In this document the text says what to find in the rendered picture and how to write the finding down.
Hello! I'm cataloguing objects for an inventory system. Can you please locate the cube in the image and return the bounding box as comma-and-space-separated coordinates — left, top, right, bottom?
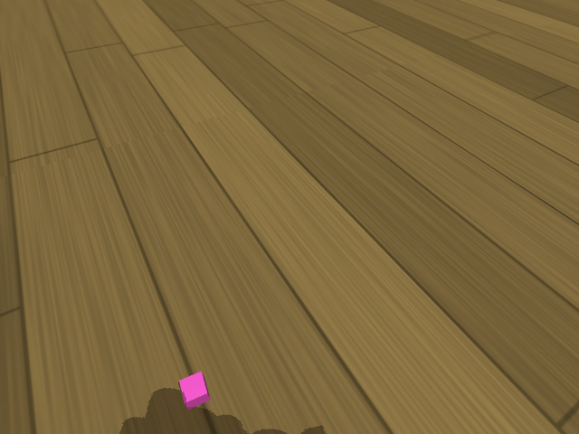
179, 372, 211, 410

